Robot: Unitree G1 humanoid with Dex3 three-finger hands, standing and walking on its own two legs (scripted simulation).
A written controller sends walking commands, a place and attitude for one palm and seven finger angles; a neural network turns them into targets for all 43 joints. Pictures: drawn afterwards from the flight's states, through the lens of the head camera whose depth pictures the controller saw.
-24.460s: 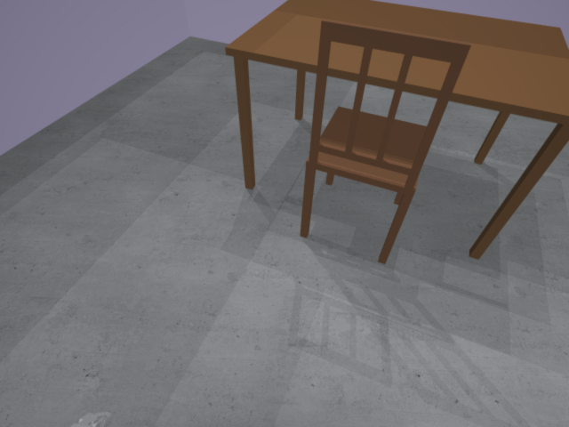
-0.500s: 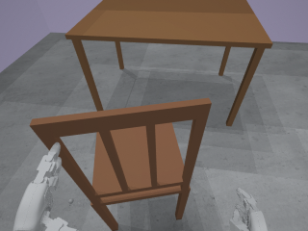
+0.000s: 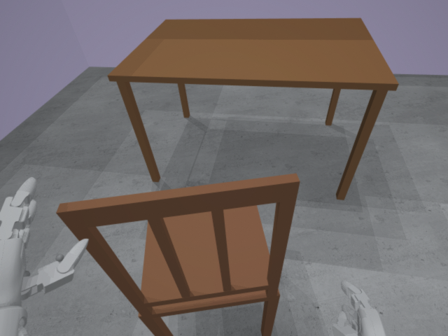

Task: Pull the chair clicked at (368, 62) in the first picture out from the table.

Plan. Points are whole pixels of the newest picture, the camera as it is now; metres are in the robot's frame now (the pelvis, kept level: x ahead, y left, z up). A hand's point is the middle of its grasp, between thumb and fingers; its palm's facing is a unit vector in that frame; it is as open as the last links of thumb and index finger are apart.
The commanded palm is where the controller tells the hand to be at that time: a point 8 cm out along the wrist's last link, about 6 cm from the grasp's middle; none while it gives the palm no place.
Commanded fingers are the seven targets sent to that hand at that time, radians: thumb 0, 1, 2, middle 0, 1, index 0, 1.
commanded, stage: draw the hand back to the body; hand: left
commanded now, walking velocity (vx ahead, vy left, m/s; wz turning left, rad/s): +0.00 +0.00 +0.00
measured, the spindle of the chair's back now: (173, 262) +0.28 +0.16 -0.06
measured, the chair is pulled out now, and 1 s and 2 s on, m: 0.63 0.63 0.63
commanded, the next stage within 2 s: step back with the hand held close in 0.50 s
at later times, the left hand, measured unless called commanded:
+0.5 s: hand (47, 237) +0.19 +0.27 +0.16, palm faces +0.46 -0.77 -0.44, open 7.5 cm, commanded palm +0.15 +0.31 +0.18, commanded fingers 0.00 0.90 0.90 -0.20 -0.30 -0.20 -0.30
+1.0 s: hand (39, 242) +0.19 +0.28 +0.16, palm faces +0.35 -0.76 -0.55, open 7.4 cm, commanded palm +0.13 +0.32 +0.18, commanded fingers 0.00 0.90 0.90 -0.20 -0.30 -0.20 -0.30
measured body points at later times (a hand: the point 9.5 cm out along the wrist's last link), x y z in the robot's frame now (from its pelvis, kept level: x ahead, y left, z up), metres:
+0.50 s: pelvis +0.01 +0.01 +0.01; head -0.01 -0.02 +0.45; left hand +0.16 +0.31 +0.19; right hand +0.18 -0.22 -0.09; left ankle -0.06 +0.14 -0.73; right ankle +0.05 -0.12 -0.73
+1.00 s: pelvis -0.02 +0.03 +0.00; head +0.00 +0.01 +0.45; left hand +0.16 +0.32 +0.19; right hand +0.14 -0.22 -0.09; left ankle -0.06 +0.14 -0.73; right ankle +0.05 -0.12 -0.73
